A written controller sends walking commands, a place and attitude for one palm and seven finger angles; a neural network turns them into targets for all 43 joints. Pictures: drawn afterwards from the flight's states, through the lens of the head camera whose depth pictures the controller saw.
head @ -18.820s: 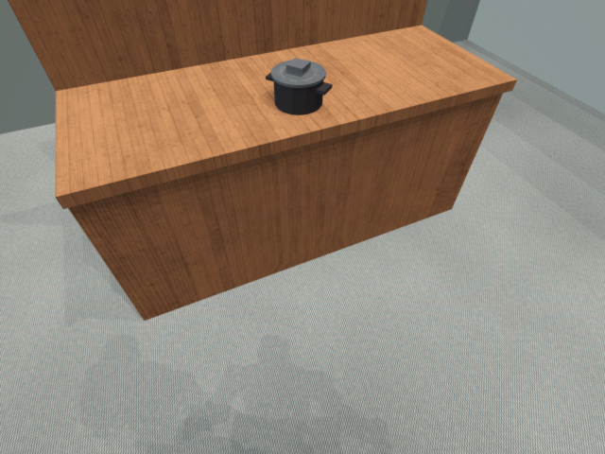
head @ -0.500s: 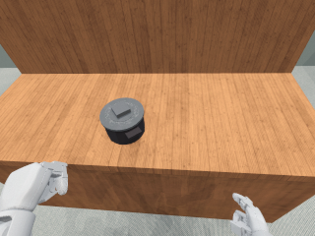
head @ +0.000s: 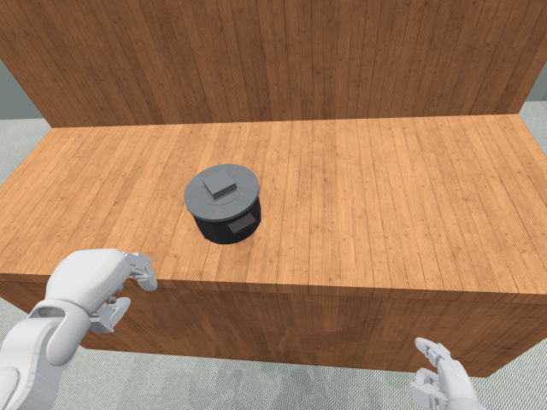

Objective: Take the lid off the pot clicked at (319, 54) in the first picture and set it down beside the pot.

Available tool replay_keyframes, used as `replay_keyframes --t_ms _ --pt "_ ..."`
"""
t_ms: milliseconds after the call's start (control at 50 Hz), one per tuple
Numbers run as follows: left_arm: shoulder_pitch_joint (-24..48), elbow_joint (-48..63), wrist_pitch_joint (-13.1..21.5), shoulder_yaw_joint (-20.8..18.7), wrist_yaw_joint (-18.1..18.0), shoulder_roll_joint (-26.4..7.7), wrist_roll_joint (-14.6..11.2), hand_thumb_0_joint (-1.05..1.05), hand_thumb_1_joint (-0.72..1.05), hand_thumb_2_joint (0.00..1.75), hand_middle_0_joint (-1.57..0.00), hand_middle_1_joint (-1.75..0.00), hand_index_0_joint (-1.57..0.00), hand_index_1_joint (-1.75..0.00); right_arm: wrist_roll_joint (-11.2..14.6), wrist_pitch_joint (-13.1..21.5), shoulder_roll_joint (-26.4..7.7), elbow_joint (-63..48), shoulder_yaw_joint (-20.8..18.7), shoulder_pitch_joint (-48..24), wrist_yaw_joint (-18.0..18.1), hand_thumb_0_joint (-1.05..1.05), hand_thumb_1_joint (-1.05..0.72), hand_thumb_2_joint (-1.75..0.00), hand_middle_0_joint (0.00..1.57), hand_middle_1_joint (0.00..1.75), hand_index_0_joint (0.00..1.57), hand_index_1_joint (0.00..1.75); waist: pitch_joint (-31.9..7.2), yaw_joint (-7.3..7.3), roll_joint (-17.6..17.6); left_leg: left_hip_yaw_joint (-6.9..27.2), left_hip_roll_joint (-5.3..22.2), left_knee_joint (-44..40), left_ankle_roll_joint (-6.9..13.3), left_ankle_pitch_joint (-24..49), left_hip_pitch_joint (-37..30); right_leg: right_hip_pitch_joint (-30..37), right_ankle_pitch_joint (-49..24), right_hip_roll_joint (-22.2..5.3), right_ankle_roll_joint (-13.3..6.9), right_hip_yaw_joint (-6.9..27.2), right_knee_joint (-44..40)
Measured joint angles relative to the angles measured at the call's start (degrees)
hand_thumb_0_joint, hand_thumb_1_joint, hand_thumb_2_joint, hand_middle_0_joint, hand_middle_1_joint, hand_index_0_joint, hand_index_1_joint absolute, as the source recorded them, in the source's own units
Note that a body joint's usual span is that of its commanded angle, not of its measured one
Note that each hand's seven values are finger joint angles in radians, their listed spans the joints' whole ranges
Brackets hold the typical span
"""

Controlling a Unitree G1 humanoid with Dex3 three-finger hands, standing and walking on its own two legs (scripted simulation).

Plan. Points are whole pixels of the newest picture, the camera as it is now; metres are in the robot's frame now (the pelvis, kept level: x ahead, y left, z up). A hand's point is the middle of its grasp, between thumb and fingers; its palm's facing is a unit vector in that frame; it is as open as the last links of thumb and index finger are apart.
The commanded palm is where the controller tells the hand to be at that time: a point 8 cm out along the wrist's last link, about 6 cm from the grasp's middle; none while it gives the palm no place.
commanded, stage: reach forward and open the fingers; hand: left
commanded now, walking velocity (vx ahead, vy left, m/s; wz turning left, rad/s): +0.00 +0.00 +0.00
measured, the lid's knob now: (219, 183) +0.52 +0.19 +0.00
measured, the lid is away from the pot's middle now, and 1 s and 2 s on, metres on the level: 0.00 0.00 0.00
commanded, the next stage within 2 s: move the open hand above the knob in 0.44 s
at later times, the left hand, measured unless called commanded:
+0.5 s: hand (127, 262) +0.29 +0.26 +0.07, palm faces -0.22 -0.07 -0.97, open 10.3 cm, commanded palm +0.28 +0.26 +0.13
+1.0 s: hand (155, 230) +0.35 +0.24 +0.07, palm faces -0.27 -0.07 -0.96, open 10.3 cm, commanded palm +0.34 +0.24 +0.13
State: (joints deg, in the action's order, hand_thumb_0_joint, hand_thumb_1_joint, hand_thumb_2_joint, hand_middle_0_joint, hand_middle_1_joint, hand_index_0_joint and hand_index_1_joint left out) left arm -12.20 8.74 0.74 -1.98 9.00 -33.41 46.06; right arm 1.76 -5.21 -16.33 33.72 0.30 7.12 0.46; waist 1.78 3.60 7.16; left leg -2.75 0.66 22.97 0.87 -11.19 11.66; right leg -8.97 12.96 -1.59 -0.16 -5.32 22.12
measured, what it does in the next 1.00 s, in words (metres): stands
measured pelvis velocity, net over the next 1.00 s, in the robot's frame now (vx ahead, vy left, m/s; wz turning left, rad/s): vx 0.02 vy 0.00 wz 0.01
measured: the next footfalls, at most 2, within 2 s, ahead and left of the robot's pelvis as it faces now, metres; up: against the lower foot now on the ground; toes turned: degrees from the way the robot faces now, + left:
none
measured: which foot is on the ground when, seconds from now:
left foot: down 0.00-1.00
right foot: down 0.00-1.00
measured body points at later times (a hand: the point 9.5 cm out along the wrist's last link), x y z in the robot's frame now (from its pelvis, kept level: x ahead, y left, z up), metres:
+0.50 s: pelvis +0.00 +0.01 +0.00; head +0.03 -0.03 +0.45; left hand +0.30 +0.26 +0.13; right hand +0.20 -0.21 -0.11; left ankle +0.01 +0.11 -0.74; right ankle -0.01 -0.11 -0.74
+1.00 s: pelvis +0.02 +0.00 +0.00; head +0.06 -0.04 +0.44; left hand +0.36 +0.24 +0.12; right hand +0.20 -0.23 -0.12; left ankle +0.01 +0.11 -0.74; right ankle -0.01 -0.11 -0.74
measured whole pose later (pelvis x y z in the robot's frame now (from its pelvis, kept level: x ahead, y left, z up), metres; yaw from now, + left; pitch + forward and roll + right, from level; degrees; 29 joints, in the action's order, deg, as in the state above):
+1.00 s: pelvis +0.02 +0.00 +0.00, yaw +0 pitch +3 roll +0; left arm 13.4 -9.3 -6.0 5.8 13.2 -32.0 47.4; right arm 3.4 -6.8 -17.0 34.1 1.5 7.0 -1.1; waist 0.6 0.9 6.2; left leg -2.4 -0.2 23.9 1.2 -12.9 14.5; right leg -11.9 15.1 -2.4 0.3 -5.5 23.8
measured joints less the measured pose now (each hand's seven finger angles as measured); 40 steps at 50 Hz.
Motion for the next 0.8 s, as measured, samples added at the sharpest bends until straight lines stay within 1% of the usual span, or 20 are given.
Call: replay_keyframes --t_ms 200,320,420,560,660,740,800 --pt "6.34 -4.2 -1.61 2.73 0.35 0.55 0.82 0.0 -0.09 1.2 -0.87 -0.29 -0.87 -0.28 0.31 -0.37 0.61 0.49 0.67 -0.44 -0.47 0.01 -0.91 -0.9 0.2 0.3 0.2 0.3 0.12 -0.58 -0.12 -0.45 -0.84 -1.0 0.78 0.64 -0.36 0.13 -0.66 -0.8 0.72 0.43 -0.67" --pt "9.64 -6.29 -2.34 3.71 0.32 0.75 1.27 0.0 -0.2 1.24 -0.83 -0.16 -0.83 -0.15 0.43 -0.57 0.6 0.31 0.82 -0.79 -0.73 0.01 -0.91 -0.9 0.2 0.3 0.2 0.3 -0.02 -0.73 -0.37 -0.56 -1.16 -1.14 1.06 0.65 -0.16 -0.09 -0.69 -1.11 0.99 0.54 -0.75" --pt "12.41 -8.15 -3.25 4.67 0.68 0.97 1.67 0.0 -0.24 1.27 -0.81 -0.11 -0.81 -0.11 0.54 -0.9 0.42 0.27 0.9 -1.0 -0.8 0.01 -0.91 -0.9 0.2 0.3 0.2 0.3 -0.07 -0.79 -0.7 -0.46 -1.34 -1.17 1.16 0.59 0.18 -0.4 -0.57 -1.27 1.09 0.45 -0.74" --pt "16.12 -10.72 -3.87 5.63 0.87 1.0 2.02 0.0 -0.26 1.28 -0.81 -0.09 -0.81 -0.09 0.72 -1.31 0.23 0.34 0.94 -1.03 -0.78 0.01 -0.91 -0.9 0.2 0.3 0.2 0.3 -0.23 -1.02 -0.92 -0.22 -1.39 -1.0 1.09 0.25 0.73 -0.85 -0.16 -1.32 1.06 0.23 -0.6" --pt "19.21 -12.96 -6.75 7.37 2.79 1.02 1.42 0.0 -0.26 1.29 -0.81 -0.09 -0.81 -0.08 1.07 -1.27 -0.15 0.49 1.08 -1.01 -1.02 0.01 -0.91 -0.9 0.2 0.3 0.2 0.3 -0.33 -1.53 -0.77 0.09 -1.52 -0.71 1.03 -0.1 1.1 -1.22 0.48 -1.46 1.02 -0.05 -0.01" --pt "20.91 -13.68 -6.95 8.09 3.87 1.1 1.3 0.0 -0.26 1.3 -0.81 -0.09 -0.81 -0.08 1.15 -0.99 -0.36 0.33 1.14 -0.75 -1.13 0.01 -0.91 -0.9 0.2 0.3 0.2 0.3 -0.61 -1.89 -0.55 0.25 -1.48 -0.41 0.92 -0.5 1.31 -1.37 0.95 -1.43 0.95 -0.19 0.28" --pt "22.17 -14.95 -6.47 7.99 4.18 1.29 1.23 0.0 -0.26 1.3 -0.81 -0.09 -0.81 -0.08 1.29 -1.08 -0.39 0.29 1.3 -0.73 -1.26 0.01 -0.91 -0.9 0.2 0.3 0.2 0.3 -0.73 -2.17 -0.6 0.26 -1.35 -0.15 0.79 -0.78 1.62 -1.73 1.27 -1.31 0.85 -0.18 0.59"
